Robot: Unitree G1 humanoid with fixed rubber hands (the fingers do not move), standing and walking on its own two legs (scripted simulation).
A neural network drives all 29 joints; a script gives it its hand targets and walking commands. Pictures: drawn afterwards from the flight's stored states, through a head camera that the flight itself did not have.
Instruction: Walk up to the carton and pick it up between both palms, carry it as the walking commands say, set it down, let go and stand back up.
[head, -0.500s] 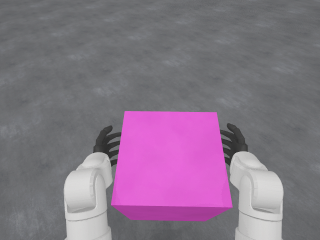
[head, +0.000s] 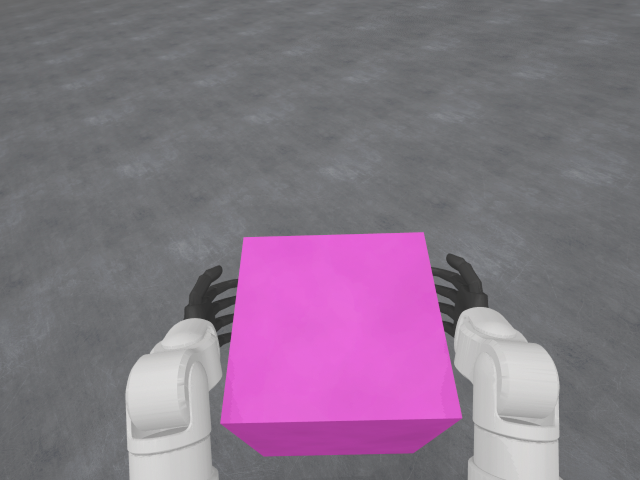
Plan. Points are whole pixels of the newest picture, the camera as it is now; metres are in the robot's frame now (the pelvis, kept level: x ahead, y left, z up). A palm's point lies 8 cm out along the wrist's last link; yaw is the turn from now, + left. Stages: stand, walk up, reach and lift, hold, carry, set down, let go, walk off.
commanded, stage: carry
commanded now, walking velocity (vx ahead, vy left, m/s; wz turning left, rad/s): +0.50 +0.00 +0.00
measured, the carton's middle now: (336, 355) +0.27 -0.01 +0.03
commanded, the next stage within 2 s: none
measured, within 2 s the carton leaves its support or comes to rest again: neither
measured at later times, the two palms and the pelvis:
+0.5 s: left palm (228, 175) +0.60 +0.17 +0.10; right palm (395, 159) +0.60 -0.13 +0.10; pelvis +0.34 +0.02 +0.00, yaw -1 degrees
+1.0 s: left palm (243, 93) +0.94 +0.18 +0.10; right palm (366, 76) +0.95 -0.12 +0.11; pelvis +0.69 +0.03 -0.01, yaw +1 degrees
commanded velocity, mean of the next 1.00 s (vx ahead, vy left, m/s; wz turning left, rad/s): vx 0.50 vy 0.00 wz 0.00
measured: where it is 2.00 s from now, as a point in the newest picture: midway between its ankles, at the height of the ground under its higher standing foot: (322, 253)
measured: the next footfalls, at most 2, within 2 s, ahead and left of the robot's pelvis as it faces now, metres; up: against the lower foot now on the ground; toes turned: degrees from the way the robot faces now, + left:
left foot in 0.30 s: +0.36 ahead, +0.12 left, +0.00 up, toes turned +7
right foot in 0.60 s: +0.53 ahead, -0.08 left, +0.00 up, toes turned -4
